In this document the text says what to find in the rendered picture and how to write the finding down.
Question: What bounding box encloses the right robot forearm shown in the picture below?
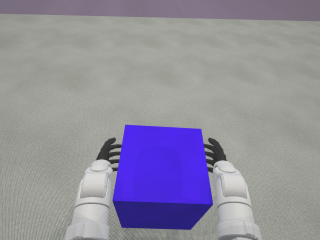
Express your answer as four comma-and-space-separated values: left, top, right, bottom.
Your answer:
212, 160, 262, 240

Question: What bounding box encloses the left robot hand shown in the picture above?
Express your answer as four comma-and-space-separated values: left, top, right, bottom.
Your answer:
96, 137, 122, 172

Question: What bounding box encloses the carton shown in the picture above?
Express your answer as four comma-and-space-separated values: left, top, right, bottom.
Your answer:
112, 125, 213, 230

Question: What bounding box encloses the right robot hand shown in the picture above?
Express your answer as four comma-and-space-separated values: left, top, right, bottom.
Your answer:
204, 138, 227, 173

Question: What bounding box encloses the left robot forearm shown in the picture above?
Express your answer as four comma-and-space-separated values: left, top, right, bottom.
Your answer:
64, 159, 113, 240

